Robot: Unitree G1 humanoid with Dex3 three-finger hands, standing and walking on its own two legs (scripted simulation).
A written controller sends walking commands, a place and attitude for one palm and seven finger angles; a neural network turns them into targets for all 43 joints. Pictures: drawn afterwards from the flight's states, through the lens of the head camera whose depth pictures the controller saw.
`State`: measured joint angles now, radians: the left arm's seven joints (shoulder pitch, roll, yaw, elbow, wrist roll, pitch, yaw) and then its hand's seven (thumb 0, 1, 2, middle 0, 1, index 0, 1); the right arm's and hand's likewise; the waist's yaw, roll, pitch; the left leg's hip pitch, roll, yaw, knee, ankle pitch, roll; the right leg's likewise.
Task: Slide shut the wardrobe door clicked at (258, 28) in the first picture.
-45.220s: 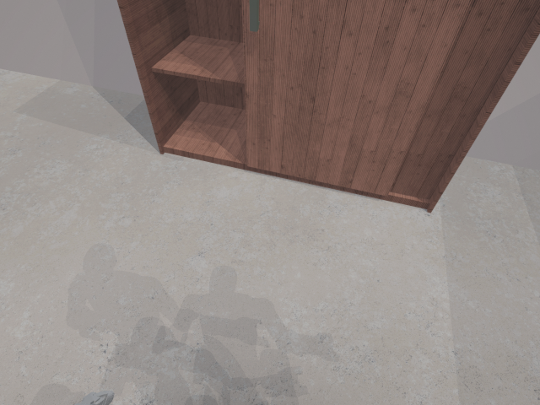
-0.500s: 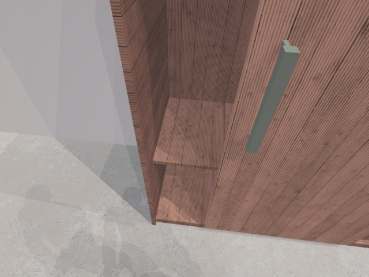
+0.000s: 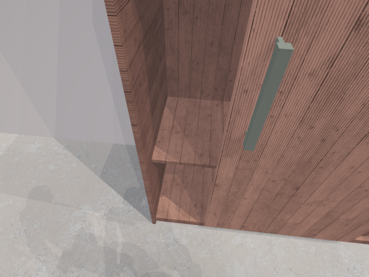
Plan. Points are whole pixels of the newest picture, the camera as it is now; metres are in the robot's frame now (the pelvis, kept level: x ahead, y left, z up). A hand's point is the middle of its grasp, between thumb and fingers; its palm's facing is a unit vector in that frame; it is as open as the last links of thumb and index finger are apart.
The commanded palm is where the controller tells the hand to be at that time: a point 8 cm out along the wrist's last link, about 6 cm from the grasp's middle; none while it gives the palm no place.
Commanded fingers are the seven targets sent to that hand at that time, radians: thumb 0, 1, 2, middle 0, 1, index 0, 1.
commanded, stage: look again from close up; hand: right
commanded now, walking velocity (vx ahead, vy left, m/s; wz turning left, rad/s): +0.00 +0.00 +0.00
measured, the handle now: (261, 101) +0.48 -0.15 +0.15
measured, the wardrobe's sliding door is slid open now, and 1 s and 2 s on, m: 0.26 0.26 0.26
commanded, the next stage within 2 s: raise the hand with hooked fingers in 0.38 s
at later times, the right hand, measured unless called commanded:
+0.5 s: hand out of the picture -0.03 -0.16 -0.18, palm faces +0.03 +0.99 -0.16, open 7.4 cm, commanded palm +0.09 -0.21 -0.07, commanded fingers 0.00 -0.85 -0.88 0.20 0.33 0.20 0.33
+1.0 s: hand out of the picture +0.12 -0.20 -0.03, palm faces +0.21 +0.97 -0.09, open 9.1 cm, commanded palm +0.12 -0.24 +0.01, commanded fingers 0.00 -0.27 -0.63 0.25 0.70 0.25 0.70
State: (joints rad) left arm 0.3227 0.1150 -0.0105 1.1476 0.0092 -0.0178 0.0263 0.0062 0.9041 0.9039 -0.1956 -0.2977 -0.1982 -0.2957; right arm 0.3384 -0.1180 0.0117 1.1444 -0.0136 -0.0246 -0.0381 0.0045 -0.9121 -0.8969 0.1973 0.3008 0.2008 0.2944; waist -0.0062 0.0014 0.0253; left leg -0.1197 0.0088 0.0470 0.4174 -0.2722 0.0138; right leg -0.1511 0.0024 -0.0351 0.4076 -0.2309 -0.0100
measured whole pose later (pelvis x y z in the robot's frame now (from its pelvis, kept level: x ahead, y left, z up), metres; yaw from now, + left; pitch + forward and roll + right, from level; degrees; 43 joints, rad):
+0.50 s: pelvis +0.00 -0.01 +0.00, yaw +0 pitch -1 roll +0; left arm 0.32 0.12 -0.01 1.13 0.01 -0.01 0.03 0.01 0.90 0.90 -0.20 -0.30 -0.20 -0.30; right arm 0.33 -0.12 0.02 1.14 -0.01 -0.02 -0.04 0.00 -0.91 -0.90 0.20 0.30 0.20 0.29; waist 0.00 0.00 0.03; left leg -0.12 0.02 0.05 0.42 -0.28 0.01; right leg -0.16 0.01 -0.03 0.42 -0.24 -0.02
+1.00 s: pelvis -0.04 +0.02 -0.06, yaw -2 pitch +7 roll +1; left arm 0.18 0.25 0.05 0.54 0.01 -0.29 0.02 0.01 0.90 0.90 -0.20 -0.30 -0.20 -0.30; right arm 0.54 -0.22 -0.18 -0.03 0.22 -0.34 0.15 0.01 -0.50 -0.72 0.23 0.56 0.24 0.56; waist -0.04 0.02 -0.08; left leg -0.61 0.00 0.11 0.96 -0.48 0.05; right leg -0.67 -0.02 0.03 0.97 -0.42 0.02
